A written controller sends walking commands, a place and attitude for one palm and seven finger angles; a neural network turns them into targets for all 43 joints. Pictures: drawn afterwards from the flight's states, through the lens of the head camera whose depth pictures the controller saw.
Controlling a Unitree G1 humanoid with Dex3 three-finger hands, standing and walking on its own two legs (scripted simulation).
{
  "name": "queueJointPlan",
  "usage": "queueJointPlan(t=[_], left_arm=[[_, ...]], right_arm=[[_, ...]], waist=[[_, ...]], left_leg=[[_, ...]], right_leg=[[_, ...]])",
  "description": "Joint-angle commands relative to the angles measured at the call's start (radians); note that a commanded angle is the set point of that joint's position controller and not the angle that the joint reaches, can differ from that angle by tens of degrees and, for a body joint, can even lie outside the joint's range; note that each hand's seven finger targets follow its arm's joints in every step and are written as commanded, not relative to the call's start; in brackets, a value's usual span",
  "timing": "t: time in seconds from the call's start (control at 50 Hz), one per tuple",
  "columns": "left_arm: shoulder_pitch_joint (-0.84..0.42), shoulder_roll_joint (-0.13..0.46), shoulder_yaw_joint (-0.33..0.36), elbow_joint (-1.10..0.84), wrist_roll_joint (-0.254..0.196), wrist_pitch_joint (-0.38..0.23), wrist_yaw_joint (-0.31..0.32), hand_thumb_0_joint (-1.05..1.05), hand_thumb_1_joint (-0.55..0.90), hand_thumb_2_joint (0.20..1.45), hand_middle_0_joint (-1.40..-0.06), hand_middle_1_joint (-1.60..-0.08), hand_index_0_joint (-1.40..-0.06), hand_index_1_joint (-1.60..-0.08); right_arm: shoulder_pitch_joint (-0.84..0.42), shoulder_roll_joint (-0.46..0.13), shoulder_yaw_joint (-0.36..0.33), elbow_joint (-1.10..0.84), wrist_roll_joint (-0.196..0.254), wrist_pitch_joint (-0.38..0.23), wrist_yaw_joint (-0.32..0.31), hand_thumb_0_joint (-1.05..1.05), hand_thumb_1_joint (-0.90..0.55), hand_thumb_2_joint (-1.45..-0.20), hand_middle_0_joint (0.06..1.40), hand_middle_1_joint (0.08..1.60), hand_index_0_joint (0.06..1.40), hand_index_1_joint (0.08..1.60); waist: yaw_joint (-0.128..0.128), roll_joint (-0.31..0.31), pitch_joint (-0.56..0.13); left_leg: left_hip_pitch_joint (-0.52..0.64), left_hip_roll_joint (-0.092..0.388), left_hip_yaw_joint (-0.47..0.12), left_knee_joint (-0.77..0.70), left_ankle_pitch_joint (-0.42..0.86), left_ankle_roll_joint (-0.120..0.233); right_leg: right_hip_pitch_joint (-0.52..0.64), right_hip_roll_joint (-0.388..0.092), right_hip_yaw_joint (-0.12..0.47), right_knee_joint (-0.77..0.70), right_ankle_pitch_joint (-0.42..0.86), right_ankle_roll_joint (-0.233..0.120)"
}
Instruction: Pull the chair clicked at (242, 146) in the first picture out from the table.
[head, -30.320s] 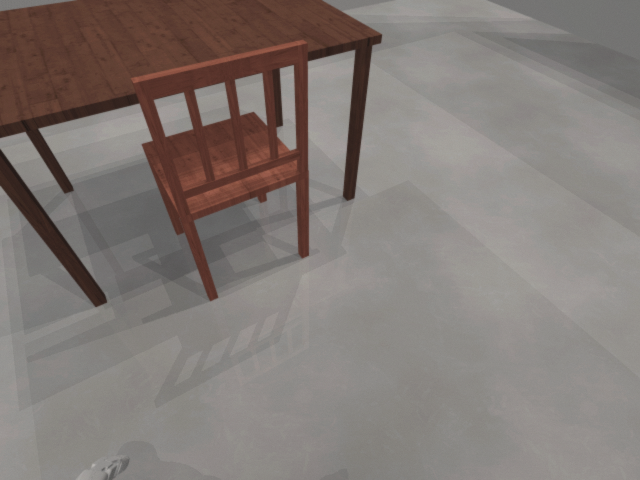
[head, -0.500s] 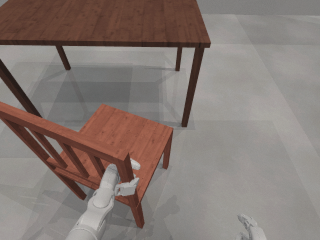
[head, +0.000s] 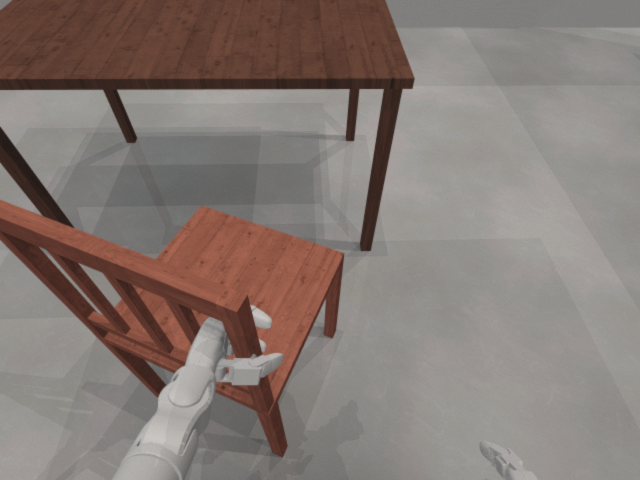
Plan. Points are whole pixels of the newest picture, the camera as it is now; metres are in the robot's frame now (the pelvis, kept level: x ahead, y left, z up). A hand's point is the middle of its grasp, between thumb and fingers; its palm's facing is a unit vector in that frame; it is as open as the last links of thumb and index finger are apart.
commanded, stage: open the thumb and straighten the fingers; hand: left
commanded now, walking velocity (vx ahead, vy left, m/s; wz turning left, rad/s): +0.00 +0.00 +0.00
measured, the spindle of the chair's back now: (142, 314) +0.39 +0.29 -0.09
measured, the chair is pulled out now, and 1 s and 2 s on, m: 0.46 0.46 0.46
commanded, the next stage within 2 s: draw the fingers out of the gap in 0.52 s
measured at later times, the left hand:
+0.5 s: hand (253, 350) +0.30 +0.09 -0.04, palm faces -0.16 -0.98 -0.14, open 16.9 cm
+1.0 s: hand (247, 401) +0.24 +0.10 -0.05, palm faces -0.14 -0.98 -0.12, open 17.5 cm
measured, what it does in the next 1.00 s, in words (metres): stands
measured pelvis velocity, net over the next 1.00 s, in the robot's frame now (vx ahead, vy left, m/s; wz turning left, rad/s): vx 0.00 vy -0.02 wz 0.03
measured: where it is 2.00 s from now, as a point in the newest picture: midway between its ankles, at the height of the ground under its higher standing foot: outside the picture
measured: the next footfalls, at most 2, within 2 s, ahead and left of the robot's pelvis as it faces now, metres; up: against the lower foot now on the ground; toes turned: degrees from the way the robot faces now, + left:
none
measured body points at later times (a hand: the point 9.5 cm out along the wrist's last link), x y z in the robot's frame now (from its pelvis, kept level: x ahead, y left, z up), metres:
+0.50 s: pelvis -0.02 -0.01 -0.02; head +0.03 -0.03 +0.43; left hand +0.31 +0.15 -0.03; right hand +0.11 -0.26 -0.13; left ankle -0.08 +0.11 -0.72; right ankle +0.06 -0.10 -0.72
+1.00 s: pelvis +0.00 -0.02 -0.02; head +0.04 -0.04 +0.43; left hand +0.24 +0.15 -0.04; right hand +0.16 -0.25 -0.11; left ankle -0.08 +0.11 -0.72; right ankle +0.06 -0.10 -0.72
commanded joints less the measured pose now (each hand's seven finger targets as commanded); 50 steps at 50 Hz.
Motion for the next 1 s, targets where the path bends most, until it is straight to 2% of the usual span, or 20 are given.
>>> queueJointPlan(t=[0.0, 0.02, 0.12, 0.18, 0.22, 0.26, 0.28, 0.32, 0.36, 0.48, 0.56, 0.58, 0.6, 0.62, 0.68, 0.74, 0.78, 0.86, 0.9, 0.98], left_arm=[[-0.281, 0.109, 0.088, -0.208, -0.007, -0.037, -0.001, 0.0, -0.55, 0.2, -0.45, -1.305, -0.45, -1.305], [-0.271, 0.076, 0.067, -0.195, -0.008, -0.023, -0.006, 0.0, -0.55, 0.2, -0.425, -1.232, -0.425, -1.232], [-0.335, 0.043, 0.049, -0.196, -0.023, 0.02, -0.022, 0.0, -0.55, 0.2, -0.3, -0.87, -0.3, -0.87], [-0.389, 0.031, 0.031, -0.223, -0.027, 0.03, -0.03, 0.0, -0.55, 0.2, -0.225, -0.652, -0.225, -0.652], [-0.387, 0.055, 0.063, -0.194, -0.032, 0.039, -0.028, 0.0, -0.55, 0.2, -0.175, -0.508, -0.175, -0.508], [-0.398, 0.091, 0.093, -0.193, -0.028, 0.044, -0.024, 0.0, -0.55, 0.2, -0.125, -0.363, -0.125, -0.363], [-0.382, 0.142, 0.138, -0.226, -0.028, 0.042, -0.021, 0.0, -0.55, 0.2, -0.1, -0.29, -0.1, -0.29], [-0.339, 0.127, 0.127, -0.239, -0.023, 0.05, -0.026, 0.0, -0.55, 0.2, -0.05, -0.145, -0.05, -0.145], [-0.361, 0.093, 0.089, -0.253, -0.019, 0.057, -0.033, 0.0, -0.55, 0.2, 0.0, 0.0, 0.0, 0.0], [-0.301, 0.088, 0.087, -0.287, -0.039, 0.081, -0.048, 0.0, -0.55, 0.2, 0.0, 0.0, 0.0, 0.0], [-0.296, 0.113, 0.102, -0.313, -0.034, 0.086, -0.046, 0.0, -0.55, 0.2, 0.0, 0.0, 0.0, 0.0], [-0.283, 0.132, 0.119, -0.312, -0.035, 0.084, -0.044, 0.0, -0.55, 0.2, 0.0, 0.0, 0.0, 0.0], [-0.317, 0.15, 0.127, -0.319, -0.03, 0.08, -0.043, 0.0, -0.55, 0.2, 0.0, 0.0, 0.0, 0.0], [-0.272, 0.143, 0.128, -0.319, -0.029, 0.079, -0.044, 0.0, -0.55, 0.2, 0.0, 0.0, 0.0, 0.0], [-0.138, 0.106, 0.105, -0.36, -0.037, 0.075, -0.051, 0.0, -0.55, 0.2, 0.0, 0.0, 0.0, 0.0], [-0.038, 0.106, 0.094, -0.421, -0.036, 0.077, -0.06, 0.0, -0.55, 0.2, 0.0, 0.0, 0.0, 0.0], [0.015, 0.084, 0.068, -0.444, -0.035, 0.087, -0.06, 0.0, -0.55, 0.2, 0.0, 0.0, 0.0, 0.0], [0.042, 0.106, 0.066, -0.524, -0.021, 0.097, -0.048, 0.0, -0.55, 0.2, 0.0, 0.0, 0.0, 0.0], [0.089, 0.125, 0.08, -0.576, -0.023, 0.093, -0.04, 0.0, -0.55, 0.2, 0.0, 0.0, 0.0, 0.0], [0.159, 0.105, 0.044, -0.675, -0.018, 0.077, -0.032, 0.0, -0.55, 0.2, 0.0, 0.0, 0.0, 0.0]], right_arm=[[-0.024, -0.125, -0.047, -0.141, 0.003, -0.053, 0.006, 0.0, -0.9, -0.9, 0.2, 0.3, 0.2, 0.3], [-0.032, -0.123, -0.045, -0.15, 0.004, -0.053, 0.006, 0.0, -0.9, -0.9, 0.2, 0.3, 0.2, 0.3], [-0.03, -0.131, -0.044, -0.168, 0.009, -0.06, -0.003, 0.0, -0.9, -0.9, 0.2, 0.3, 0.2, 0.3], [-0.031, -0.132, -0.042, -0.176, 0.011, -0.068, -0.008, 0.0, -0.9, -0.9, 0.2, 0.3, 0.2, 0.3], [-0.019, -0.136, -0.041, -0.17, 0.009, -0.074, -0.013, 0.0, -0.9, -0.9, 0.2, 0.3, 0.2, 0.3], [-0.019, -0.141, -0.04, -0.172, 0.01, -0.075, -0.018, 0.0, -0.9, -0.9, 0.2, 0.3, 0.2, 0.3], [-0.019, -0.139, -0.039, -0.179, 0.008, -0.077, -0.02, 0.0, -0.9, -0.9, 0.2, 0.3, 0.2, 0.3], [-0.026, -0.131, -0.034, -0.187, 0.009, -0.077, -0.022, 0.0, -0.9, -0.9, 0.2, 0.3, 0.2, 0.3], [-0.023, -0.131, -0.035, -0.188, 0.009, -0.08, -0.022, 0.0, -0.9, -0.9, 0.2, 0.3, 0.2, 0.3], [-0.018, -0.132, -0.036, -0.193, 0.012, -0.094, -0.023, 0.0, -0.9, -0.9, 0.2, 0.3, 0.2, 0.3], [-0.021, -0.134, -0.037, -0.193, 0.013, -0.101, -0.025, 0.0, -0.9, -0.9, 0.2, 0.3, 0.2, 0.3], [-0.017, -0.134, -0.037, -0.192, 0.012, -0.102, -0.027, 0.0, -0.9, -0.9, 0.2, 0.3, 0.2, 0.3], [-0.019, -0.135, -0.036, -0.187, 0.012, -0.102, -0.03, 0.0, -0.9, -0.9, 0.2, 0.3, 0.2, 0.3], [-0.018, -0.13, -0.036, -0.191, 0.011, -0.103, -0.029, 0.0, -0.9, -0.9, 0.2, 0.3, 0.2, 0.3], [-0.025, -0.123, -0.037, -0.208, 0.012, -0.113, -0.023, 0.0, -0.9, -0.9, 0.2, 0.3, 0.2, 0.3], [-0.037, -0.122, -0.038, -0.226, 0.014, -0.116, -0.018, 0.0, -0.9, -0.9, 0.2, 0.3, 0.2, 0.3], [-0.044, -0.12, -0.036, -0.237, 0.014, -0.116, -0.017, 0.0, -0.9, -0.9, 0.2, 0.3, 0.2, 0.3], [-0.06, -0.121, -0.034, -0.254, 0.014, -0.125, -0.021, 0.0, -0.9, -0.9, 0.2, 0.3, 0.2, 0.3], [-0.055, -0.115, -0.031, -0.26, 0.013, -0.137, -0.026, 0.0, -0.9, -0.9, 0.2, 0.3, 0.2, 0.3], [-0.052, -0.107, -0.027, -0.269, 0.011, -0.163, -0.034, 0.0, -0.9, -0.9, 0.2, 0.3, 0.2, 0.3]], waist=[[0.013, -0.012, -0.235], [0.014, -0.026, -0.233], [0.001, -0.063, -0.227], [-0.006, -0.023, -0.246], [-0.003, -0.079, -0.238], [-0.002, -0.092, -0.248], [0.02, -0.062, -0.274], [0.026, -0.053, -0.286], [0.01, -0.056, -0.289], [0.006, -0.053, -0.296], [0.002, -0.05, -0.284], [0.005, -0.074, -0.289], [-0.002, -0.056, -0.286], [0.014, -0.037, -0.297], [0.027, -0.024, -0.321], [0.031, -0.036, -0.32], [0.024, -0.059, -0.283], [0.017, -0.067, -0.231], [0.022, -0.059, -0.25], [0.016, -0.026, -0.261]], left_leg=[[-0.232, 0.014, 0.011, -0.046, 0.277, -0.023], [-0.251, 0.011, 0.013, -0.045, 0.244, -0.018], [-0.292, 0.01, 0.005, -0.019, 0.172, -0.014], [-0.287, 0.008, 0.002, 0.0, 0.166, -0.018], [-0.315, 0.006, 0.0, 0.01, 0.152, -0.013], [-0.339, 0.003, 0.005, 0.019, 0.132, -0.009], [-0.339, -0.001, 0.007, 0.014, 0.137, -0.008], [-0.349, -0.004, 0.017, 0.015, 0.147, -0.006], [-0.34, -0.001, 0.014, 0.023, 0.159, -0.006], [-0.343, -0.003, 0.021, 0.034, 0.174, -0.003], [-0.355, -0.007, 0.028, 0.045, 0.163, 0.0], [-0.36, -0.006, 0.027, 0.044, 0.163, 0.001], [-0.361, -0.008, 0.029, 0.048, 0.159, 0.002], [-0.356, -0.008, 0.03, 0.045, 0.163, 0.0], [-0.339, -0.007, 0.035, 0.045, 0.204, -0.001], [-0.348, -0.006, 0.037, 0.046, 0.212, -0.001], [-0.355, -0.004, 0.034, 0.048, 0.198, 0.001], [-0.359, -0.006, 0.027, 0.053, 0.152, 0.005], [-0.348, -0.008, 0.026, 0.061, 0.151, 0.007], [-0.321, -0.007, 0.017, 0.073, 0.174, 0.005]], right_leg=[[0.328, -0.034, 0.022, 0.049, 0.132, -0.004], [0.326, -0.033, 0.022, 0.053, 0.1, -0.002], [0.265, -0.027, 0.017, 0.076, 0.013, 0.001], [0.235, -0.027, 0.017, 0.092, 0.0, 0.001], [0.242, -0.026, 0.02, 0.092, -0.008, 0.005], [0.246, -0.027, 0.028, 0.095, -0.025, 0.008], [0.282, -0.032, 0.036, 0.096, -0.019, 0.007], [0.308, -0.036, 0.043, 0.096, 0.002, 0.008], [0.291, -0.032, 0.038, 0.102, 0.017, 0.008], [0.31, -0.036, 0.044, 0.093, 0.049, 0.012], [0.312, -0.04, 0.056, 0.083, 0.04, 0.016], [0.326, -0.042, 0.058, 0.083, 0.041, 0.018], [0.32, -0.044, 0.062, 0.083, 0.039, 0.019], [0.33, -0.044, 0.059, 0.087, 0.038, 0.017], [0.36, -0.046, 0.057, 0.092, 0.098, 0.013], [0.375, -0.05, 0.058, 0.095, 0.118, 0.014], [0.354, -0.049, 0.055, 0.09, 0.102, 0.016], [0.31, -0.05, 0.058, 0.073, 0.013, 0.018], [0.322, -0.052, 0.061, 0.074, 0.003, 0.021], [0.306, -0.051, 0.047, 0.09, 0.028, 0.018]])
